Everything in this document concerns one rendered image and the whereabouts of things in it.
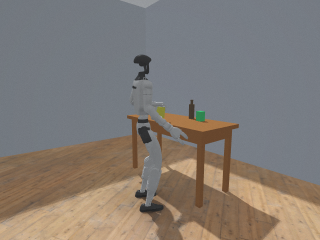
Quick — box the table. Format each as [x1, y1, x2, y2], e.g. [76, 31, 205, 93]
[127, 113, 239, 208]

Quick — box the right robot hand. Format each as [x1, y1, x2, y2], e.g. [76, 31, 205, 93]
[169, 127, 188, 145]

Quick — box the humanoid robot torso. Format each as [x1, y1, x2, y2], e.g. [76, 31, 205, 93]
[132, 77, 153, 136]

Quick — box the robot left upper arm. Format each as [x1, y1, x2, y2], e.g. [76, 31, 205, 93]
[129, 89, 134, 106]

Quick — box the robot right upper arm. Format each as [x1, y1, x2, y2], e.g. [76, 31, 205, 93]
[141, 80, 153, 115]

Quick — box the robot left foot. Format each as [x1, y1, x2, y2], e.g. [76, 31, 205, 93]
[135, 190, 157, 198]

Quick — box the left robot hand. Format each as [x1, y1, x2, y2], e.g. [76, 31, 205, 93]
[154, 102, 167, 112]

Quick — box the sponge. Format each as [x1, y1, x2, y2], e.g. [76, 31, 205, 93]
[156, 107, 165, 118]

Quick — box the robot right forearm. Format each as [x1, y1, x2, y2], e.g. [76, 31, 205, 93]
[146, 106, 173, 132]

